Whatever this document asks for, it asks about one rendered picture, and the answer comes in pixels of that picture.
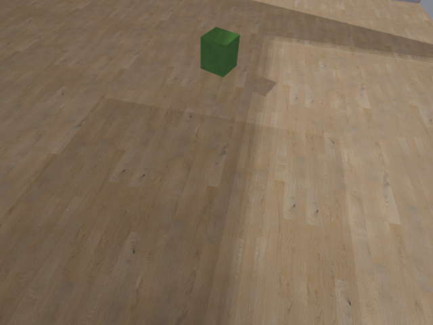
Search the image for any carton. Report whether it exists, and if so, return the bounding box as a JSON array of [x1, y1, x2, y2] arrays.
[[201, 27, 240, 77]]

